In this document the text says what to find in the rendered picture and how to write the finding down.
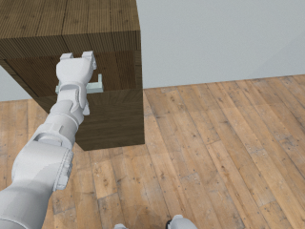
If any right robot shin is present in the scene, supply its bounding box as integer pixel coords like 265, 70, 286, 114
172, 215, 183, 221

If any robot right thigh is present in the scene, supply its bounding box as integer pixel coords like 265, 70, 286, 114
168, 218, 197, 229

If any robot left forearm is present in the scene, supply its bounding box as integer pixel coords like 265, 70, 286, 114
11, 81, 87, 181

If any handle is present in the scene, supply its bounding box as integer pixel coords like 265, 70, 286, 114
55, 73, 104, 94

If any left robot upper arm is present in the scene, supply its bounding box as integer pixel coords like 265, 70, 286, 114
0, 140, 74, 229

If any drawer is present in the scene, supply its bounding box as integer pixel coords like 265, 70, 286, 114
6, 50, 136, 97

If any robot left hand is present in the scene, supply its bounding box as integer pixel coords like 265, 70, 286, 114
56, 51, 97, 115

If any cabinet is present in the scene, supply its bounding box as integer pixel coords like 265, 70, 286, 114
0, 0, 145, 152

